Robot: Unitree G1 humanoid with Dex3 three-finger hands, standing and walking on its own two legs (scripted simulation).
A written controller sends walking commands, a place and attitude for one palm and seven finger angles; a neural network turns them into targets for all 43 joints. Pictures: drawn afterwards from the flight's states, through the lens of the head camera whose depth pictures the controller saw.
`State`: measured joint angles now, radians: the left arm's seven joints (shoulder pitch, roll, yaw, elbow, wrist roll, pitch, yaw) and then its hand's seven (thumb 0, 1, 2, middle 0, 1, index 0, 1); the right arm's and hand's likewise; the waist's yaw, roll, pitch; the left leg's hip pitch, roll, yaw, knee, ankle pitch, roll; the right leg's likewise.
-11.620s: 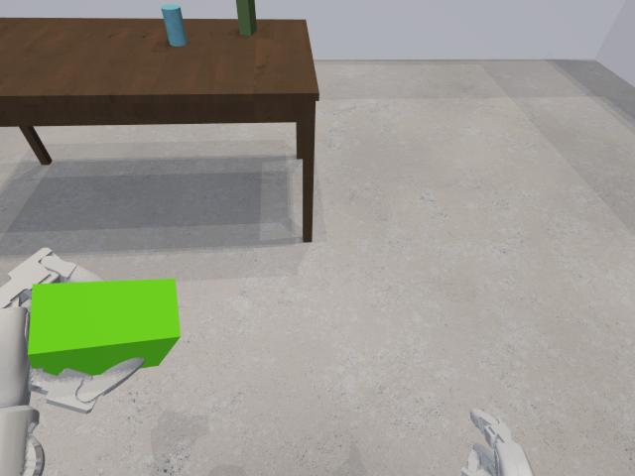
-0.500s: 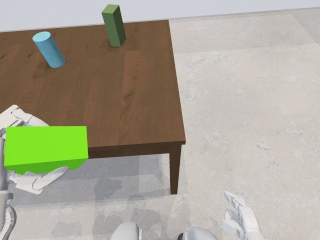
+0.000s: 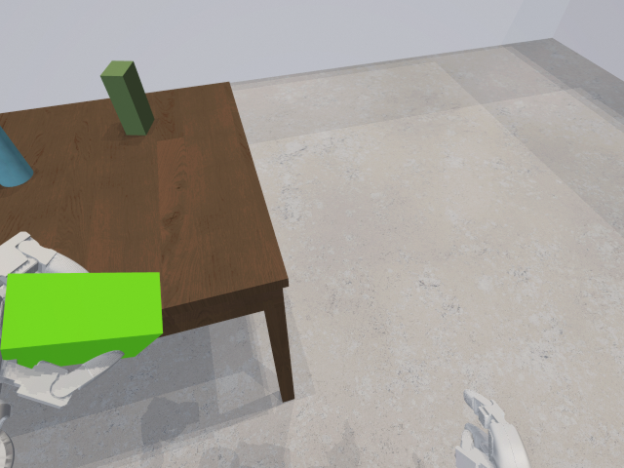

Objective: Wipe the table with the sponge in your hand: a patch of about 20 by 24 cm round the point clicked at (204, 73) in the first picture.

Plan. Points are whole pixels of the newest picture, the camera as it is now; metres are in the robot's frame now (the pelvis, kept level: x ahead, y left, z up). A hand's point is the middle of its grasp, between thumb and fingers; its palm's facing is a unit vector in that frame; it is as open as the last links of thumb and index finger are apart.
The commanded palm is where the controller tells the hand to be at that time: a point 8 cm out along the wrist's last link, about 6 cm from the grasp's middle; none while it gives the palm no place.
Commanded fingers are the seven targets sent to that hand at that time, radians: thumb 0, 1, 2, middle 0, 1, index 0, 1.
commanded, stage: come to a stop and stand still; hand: left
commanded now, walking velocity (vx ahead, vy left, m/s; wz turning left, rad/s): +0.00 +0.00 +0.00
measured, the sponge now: (104, 321) +0.22 +0.22 +0.15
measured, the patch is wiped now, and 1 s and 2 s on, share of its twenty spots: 0.00 0.00 0.00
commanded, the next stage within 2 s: look again from close up in 1.46 s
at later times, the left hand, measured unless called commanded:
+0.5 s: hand (78, 346) +0.18 +0.22 +0.17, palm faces +0.35 -0.82 -0.46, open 10.1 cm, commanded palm +0.14 +0.26 +0.19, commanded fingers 0.00 0.10 1.30 -1.20 -1.60 -1.20 -1.60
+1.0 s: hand (60, 336) +0.19 +0.25 +0.16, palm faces +0.30 -0.87 -0.40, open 10.1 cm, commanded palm +0.14 +0.29 +0.19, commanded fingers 0.00 0.10 1.30 -1.20 -1.60 -1.20 -1.60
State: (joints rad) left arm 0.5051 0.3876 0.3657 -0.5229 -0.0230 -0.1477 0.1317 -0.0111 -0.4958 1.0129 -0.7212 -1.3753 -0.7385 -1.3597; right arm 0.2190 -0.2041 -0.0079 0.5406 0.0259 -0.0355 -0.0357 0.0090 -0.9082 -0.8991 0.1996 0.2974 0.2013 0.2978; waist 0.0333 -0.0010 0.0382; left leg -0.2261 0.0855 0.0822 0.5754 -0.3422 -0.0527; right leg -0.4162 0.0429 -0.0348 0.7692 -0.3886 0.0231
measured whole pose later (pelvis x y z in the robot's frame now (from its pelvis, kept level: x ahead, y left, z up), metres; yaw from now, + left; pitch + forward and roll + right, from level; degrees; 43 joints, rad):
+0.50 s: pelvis -0.03 -0.02 +0.01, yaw -2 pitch -1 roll +1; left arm 0.50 0.38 0.34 -0.48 0.00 -0.19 0.14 -0.01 -0.50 1.01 -0.72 -1.37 -0.74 -1.36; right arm 0.24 -0.25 -0.02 0.60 0.02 -0.03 -0.07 0.01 -0.91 -0.90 0.20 0.30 0.20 0.30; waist 0.01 -0.02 0.04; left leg -0.18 0.00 0.05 0.47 -0.27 0.01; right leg -0.30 0.04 -0.05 0.47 -0.16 -0.04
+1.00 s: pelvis -0.03 +0.02 +0.01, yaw -2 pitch -2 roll +1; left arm 0.42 0.37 0.32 -0.39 -0.02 -0.28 0.07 -0.01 -0.50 1.01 -0.73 -1.37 -0.74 -1.36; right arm 0.27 -0.20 0.02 0.59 0.01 -0.17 -0.01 0.01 -0.90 -0.90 0.20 0.30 0.21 0.30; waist 0.04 -0.04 0.07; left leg -0.16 -0.04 0.07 0.46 -0.28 0.05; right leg -0.28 0.00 -0.03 0.48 -0.17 -0.02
